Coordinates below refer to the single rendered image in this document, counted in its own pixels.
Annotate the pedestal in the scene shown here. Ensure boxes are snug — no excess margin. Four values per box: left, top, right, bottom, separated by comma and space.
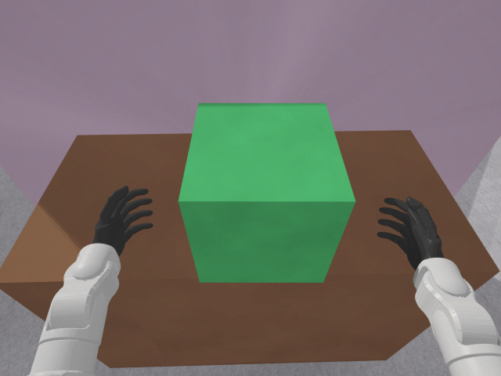
0, 130, 500, 368

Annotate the right robot hand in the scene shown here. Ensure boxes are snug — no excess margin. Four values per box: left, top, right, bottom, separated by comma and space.
377, 197, 444, 270

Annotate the carton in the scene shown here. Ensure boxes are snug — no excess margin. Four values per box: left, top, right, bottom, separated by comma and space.
178, 103, 355, 283

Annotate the right robot forearm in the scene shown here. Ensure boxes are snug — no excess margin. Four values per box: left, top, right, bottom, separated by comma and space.
413, 258, 501, 376

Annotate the left robot forearm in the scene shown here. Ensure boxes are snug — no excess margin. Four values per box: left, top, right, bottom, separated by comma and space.
28, 244, 121, 376

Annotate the left robot hand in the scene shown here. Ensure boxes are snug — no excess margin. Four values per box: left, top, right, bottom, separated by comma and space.
92, 186, 153, 257

